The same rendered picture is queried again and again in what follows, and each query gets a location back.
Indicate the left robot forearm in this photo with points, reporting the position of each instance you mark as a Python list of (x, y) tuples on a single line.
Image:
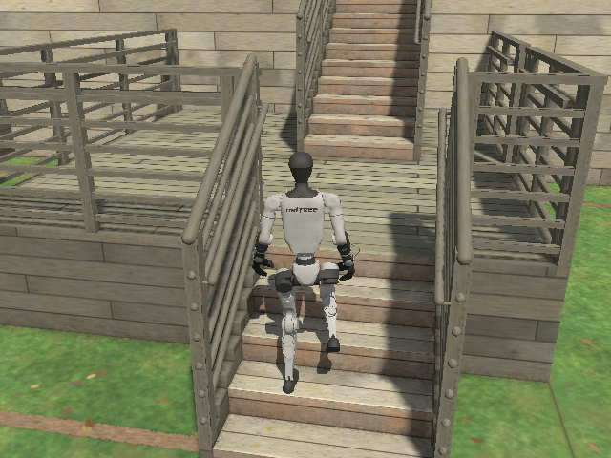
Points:
[(260, 250)]

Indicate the left robot foot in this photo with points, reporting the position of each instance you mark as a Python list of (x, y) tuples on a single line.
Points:
[(289, 385)]

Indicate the robot right hand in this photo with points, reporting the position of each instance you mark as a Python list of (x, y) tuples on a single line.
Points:
[(350, 270)]

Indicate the left robot upper arm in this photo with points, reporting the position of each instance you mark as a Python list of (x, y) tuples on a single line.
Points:
[(272, 203)]

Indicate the right robot forearm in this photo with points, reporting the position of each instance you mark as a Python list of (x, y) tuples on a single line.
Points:
[(346, 253)]

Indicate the robot left hand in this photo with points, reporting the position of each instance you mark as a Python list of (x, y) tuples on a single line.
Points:
[(265, 262)]

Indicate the right robot upper arm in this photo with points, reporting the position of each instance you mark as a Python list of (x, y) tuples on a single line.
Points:
[(333, 202)]

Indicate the right robot thigh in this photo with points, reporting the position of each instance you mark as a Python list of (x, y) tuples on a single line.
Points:
[(329, 274)]

